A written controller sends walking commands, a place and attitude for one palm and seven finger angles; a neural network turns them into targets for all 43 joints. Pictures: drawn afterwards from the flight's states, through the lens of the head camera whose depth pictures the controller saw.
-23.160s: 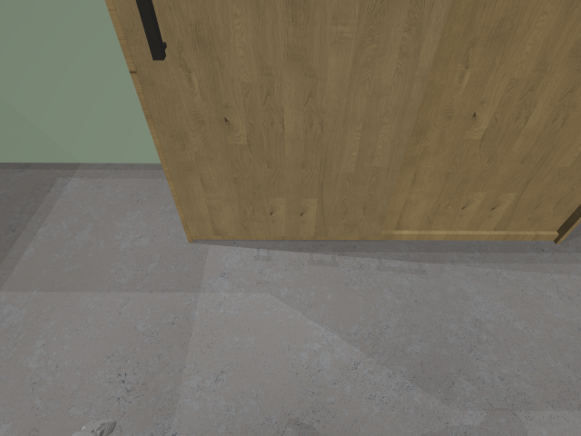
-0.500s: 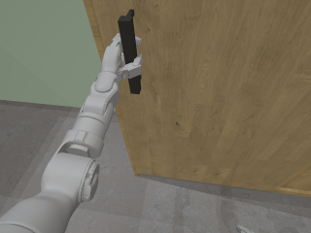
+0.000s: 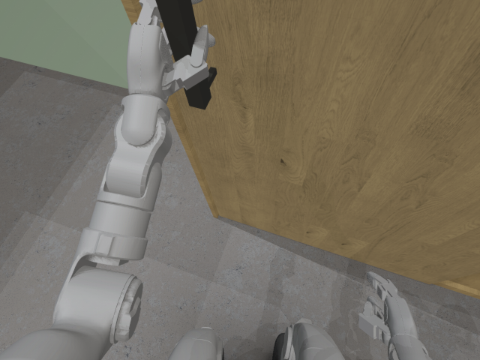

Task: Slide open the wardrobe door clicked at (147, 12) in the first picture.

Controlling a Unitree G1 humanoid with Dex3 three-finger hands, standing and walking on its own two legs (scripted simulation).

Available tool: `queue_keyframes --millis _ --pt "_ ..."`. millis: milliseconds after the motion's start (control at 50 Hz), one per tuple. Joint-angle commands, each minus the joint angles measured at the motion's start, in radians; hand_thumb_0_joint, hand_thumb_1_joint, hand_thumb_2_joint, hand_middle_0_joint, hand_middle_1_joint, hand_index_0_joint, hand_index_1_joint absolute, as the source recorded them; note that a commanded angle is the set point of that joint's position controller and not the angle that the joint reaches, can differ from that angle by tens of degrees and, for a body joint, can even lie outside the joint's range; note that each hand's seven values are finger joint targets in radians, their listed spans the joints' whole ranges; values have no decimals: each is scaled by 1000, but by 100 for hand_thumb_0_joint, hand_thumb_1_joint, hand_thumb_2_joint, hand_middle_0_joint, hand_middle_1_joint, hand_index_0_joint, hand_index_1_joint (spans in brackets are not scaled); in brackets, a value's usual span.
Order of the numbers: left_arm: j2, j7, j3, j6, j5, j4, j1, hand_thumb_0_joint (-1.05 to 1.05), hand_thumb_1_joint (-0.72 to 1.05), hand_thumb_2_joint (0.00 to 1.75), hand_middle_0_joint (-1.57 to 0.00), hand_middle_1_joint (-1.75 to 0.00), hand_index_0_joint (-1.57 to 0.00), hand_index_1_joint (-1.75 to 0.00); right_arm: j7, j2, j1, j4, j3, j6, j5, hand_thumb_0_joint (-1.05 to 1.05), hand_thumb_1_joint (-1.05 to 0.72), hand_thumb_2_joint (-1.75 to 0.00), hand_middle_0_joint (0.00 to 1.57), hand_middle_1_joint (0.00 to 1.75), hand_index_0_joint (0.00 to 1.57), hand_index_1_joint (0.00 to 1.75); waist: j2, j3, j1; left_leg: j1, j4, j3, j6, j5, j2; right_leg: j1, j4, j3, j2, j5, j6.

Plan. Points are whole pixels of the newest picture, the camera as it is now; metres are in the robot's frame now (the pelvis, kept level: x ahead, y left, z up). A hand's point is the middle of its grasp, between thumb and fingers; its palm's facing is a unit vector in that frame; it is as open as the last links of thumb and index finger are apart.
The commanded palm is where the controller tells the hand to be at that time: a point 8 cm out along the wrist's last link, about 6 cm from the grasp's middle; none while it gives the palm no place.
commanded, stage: step sideways, sliding the door along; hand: left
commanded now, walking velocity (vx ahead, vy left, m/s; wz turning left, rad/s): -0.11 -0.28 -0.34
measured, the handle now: (193, 30) +0.50 +0.13 +0.20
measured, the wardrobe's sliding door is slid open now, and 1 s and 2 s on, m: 0.01 0.20 0.35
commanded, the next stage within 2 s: none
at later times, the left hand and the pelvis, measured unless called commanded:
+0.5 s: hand (259, 72) +0.44 +0.03 +0.19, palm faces +0.19 -0.98 -0.08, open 7.2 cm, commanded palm +0.39 +0.01 +0.19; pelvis +0.08 -0.11 +0.00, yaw +0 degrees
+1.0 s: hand (347, 91) +0.41 -0.07 +0.19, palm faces +0.00 -1.00 -0.04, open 6.8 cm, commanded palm +0.38 -0.06 +0.19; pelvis +0.12 -0.15 +0.01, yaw -6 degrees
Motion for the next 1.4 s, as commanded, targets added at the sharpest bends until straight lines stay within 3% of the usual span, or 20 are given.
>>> queue_keyframes --millis 0,140,180,220,280,320,360,400,580,660,800,840,860,880,920,1020,1160,1220,1280,1380 --pt "-126 -97 -239 -181 61 -466 -526 0 90 90 -45 -140 -45 -140 70 -79 18 -173 -41 -48 -4 0 -90 -90 20 30 20 30 118 -662 -140 734 -26 -197 196 1154 389 -291 187 155 -54 -146 23" --pt "-61 -101 -221 -164 52 -571 -326 0 90 90 -45 -140 -45 -140 68 -63 -32 -230 -7 -79 12 0 -90 -90 20 30 20 30 214 -593 -127 485 114 70 54 1018 210 117 -257 -20 18 281 55" --pt "-15 -97 -197 -164 63 -605 -265 0 90 90 -45 -140 -45 -140 56 -41 -66 -231 5 -86 17 0 -90 -90 20 30 20 30 13 -564 -111 226 263 103 11 580 127 314 -296 100 -127 799 22" --pt "30 -79 -153 -138 62 -613 -115 0 90 90 -45 -140 -45 -140 23 -33 -71 -210 -8 -85 12 0 -90 -90 20 30 20 30 -318 -546 -66 -115 473 -5 -40 -362 -65 455 -285 407 -333 1467 -102" --pt "-43 -60 -220 -155 50 -860 -57 0 90 90 -45 -140 -45 -140 27 4 -58 -199 31 -115 6 0 -90 -90 20 30 20 30 -300 -631 -86 -186 292 -75 -10 -353 -71 642 -200 365 -332 1509 -124" --pt "-65 -67 -263 -189 48 -963 -97 0 90 90 -45 -140 -45 -140 36 2 -76 -189 35 -125 -8 0 -90 -90 20 30 20 30 -179 -591 -131 112 -29 19 -14 65 -14 381 -130 192 -220 1213 -26" --pt "-119 -75 -316 -195 38 -963 -4 0 90 90 -45 -140 -45 -140 59 -73 -55 -226 -30 -105 -2 0 -90 -90 20 30 20 30 -8 -731 -92 571 -55 -180 139 1088 304 -9 82 137 -92 235 49" --pt "-168 -83 -357 -209 72 -997 -18 0 90 90 -45 -140 -45 -140 90 -56 -26 -267 -25 -127 -3 0 -90 -90 20 30 20 30 154 -681 -92 741 11 -87 173 1368 339 -238 158 117 -37 -168 43" --pt "-74 -86 -269 -214 87 -975 186 0 90 90 -45 -140 -45 -140 96 -23 -38 -254 41 -148 -15 0 -90 -90 20 30 20 30 123 -485 -105 382 206 133 59 1049 260 80 -170 -21 -19 307 70" --pt "-5 -57 -229 -214 86 -1040 411 0 90 90 -45 -140 -45 -140 66 9 -81 -275 39 -145 -9 0 -90 -90 20 30 20 30 -387 -495 -26 -172 530 -19 -33 -460 -65 471 -263 518 -337 1732 -126" --pt "-61 -35 -310 -284 116 -1221 504 0 90 90 -45 -140 -45 -140 110 28 -70 -232 38 -74 -27 0 -90 -90 20 30 20 30 -236 -660 -79 78 -7 -6 -43 -12 -55 484 -227 379 -229 1290 -115" --pt "-89 -48 -368 -293 113 -1185 530 0 90 90 -45 -140 -45 -140 113 10 -57 -241 27 -67 -29 0 -90 -90 20 30 20 30 -135 -658 -92 405 -202 -54 21 448 106 160 -137 282 -138 718 -38" --pt "-99 -66 -382 -295 110 -1191 531 0 90 90 -45 -140 -45 -140 115 -48 -73 -276 -2 -80 -30 0 -90 -90 20 30 20 30 109 -657 -76 539 -205 -259 151 977 370 -78 65 197 -32 100 37" --pt "-124 -66 -393 -292 120 -1130 541 0 90 90 -45 -140 -45 -140 114 -49 -85 -300 5 -86 -29 0 -90 -90 20 30 20 30 137 -617 -59 531 -182 -185 202 1210 433 -120 221 182 -34 -209 36" --pt "-25 -46 -252 -283 133 -1183 408 0 90 90 -45 -140 -45 -140 103 -50 -68 -305 -1 -99 -43 0 -90 -90 20 30 20 30 182 -546 -81 507 -150 -148 206 1286 447 -215 306 163 -35 -261 49" --pt "-70 -56 -278 -224 135 -1012 383 0 90 90 -45 -140 -45 -140 100 -43 -71 -255 10 -120 -41 0 -90 -90 20 30 20 30 213 -469 -88 477 -160 84 99 1074 312 -93 79 27 -14 -9 60" --pt "-61 -57 -254 -204 102 -1000 363 0 90 90 -45 -140 -45 -140 84 -19 -109 -252 36 -143 -14 0 -90 -90 20 30 20 30 120 -459 -77 278 -3 101 59 634 267 184 -268 15 -26 311 63" --pt "40 -30 -178 -172 106 -978 461 0 90 90 -45 -140 -45 -140 58 22 -100 -228 47 -137 -13 0 -90 -90 20 30 20 30 -357 -543 -29 -84 429 9 -19 -419 -88 311 -447 508 -353 1265 -99" --pt "-15 -14 -194 -225 96 -1116 356 0 90 90 -45 -140 -45 -140 75 42 -64 -181 50 -132 -19 0 -90 -90 20 30 20 30 -284 -647 -77 -193 448 -106 -33 -351 -75 591 -316 381 -319 1333 -165" --pt "35 -23 -142 -249 98 -969 279 0 90 90 -45 -140 -45 -140 58 -6 -28 -172 16 -62 -27 0 -90 -90 20 30 20 30 -154 -678 -114 227 -154 5 -23 110 -27 300 -213 226 -204 984 -89"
